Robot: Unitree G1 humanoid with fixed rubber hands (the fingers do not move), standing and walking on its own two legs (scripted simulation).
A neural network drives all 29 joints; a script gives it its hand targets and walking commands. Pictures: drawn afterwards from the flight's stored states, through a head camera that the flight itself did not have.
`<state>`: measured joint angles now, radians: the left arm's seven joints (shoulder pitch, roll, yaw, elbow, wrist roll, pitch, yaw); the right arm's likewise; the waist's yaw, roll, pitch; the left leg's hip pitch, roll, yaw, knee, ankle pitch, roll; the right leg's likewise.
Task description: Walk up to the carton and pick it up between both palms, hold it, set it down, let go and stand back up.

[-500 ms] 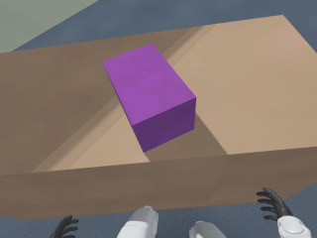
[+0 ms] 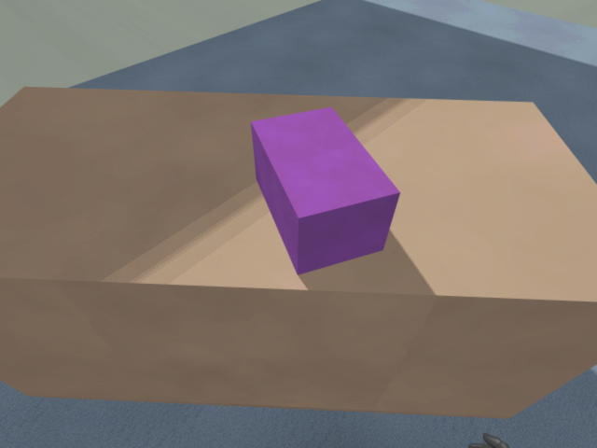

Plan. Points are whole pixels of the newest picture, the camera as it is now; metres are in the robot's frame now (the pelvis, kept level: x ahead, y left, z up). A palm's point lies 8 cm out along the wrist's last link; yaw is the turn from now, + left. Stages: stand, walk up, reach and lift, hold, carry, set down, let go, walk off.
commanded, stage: walk up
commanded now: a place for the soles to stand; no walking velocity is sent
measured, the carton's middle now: (315, 184) +0.57 -0.02 +0.01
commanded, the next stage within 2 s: none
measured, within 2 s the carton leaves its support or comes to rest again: neither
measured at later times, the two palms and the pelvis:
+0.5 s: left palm out of the picture +0.14 +0.26 -0.09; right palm out of the picture +0.13 -0.26 -0.09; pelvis +0.03 +0.01 +0.00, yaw -2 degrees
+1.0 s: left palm (116, 439) +0.16 +0.27 -0.09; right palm out of the picture +0.13 -0.25 -0.09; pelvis +0.04 +0.01 +0.00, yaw -3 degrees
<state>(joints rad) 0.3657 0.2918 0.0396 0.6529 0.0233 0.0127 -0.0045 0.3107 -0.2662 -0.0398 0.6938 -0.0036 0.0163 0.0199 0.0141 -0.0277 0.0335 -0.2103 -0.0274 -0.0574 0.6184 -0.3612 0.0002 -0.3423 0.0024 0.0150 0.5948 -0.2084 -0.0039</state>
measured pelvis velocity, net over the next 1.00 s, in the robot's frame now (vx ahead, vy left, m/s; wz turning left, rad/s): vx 0.04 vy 0.01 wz -0.05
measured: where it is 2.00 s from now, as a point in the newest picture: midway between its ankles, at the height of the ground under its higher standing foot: outside the picture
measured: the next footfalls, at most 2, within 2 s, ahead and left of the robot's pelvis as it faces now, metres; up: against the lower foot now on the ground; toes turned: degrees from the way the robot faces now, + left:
left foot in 1.54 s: +0.17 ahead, +0.15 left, +0.00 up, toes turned +2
right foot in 1.80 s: +0.11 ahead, -0.06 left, +0.00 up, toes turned -10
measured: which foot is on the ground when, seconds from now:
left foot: down 0.00-1.00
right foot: down 0.00-1.00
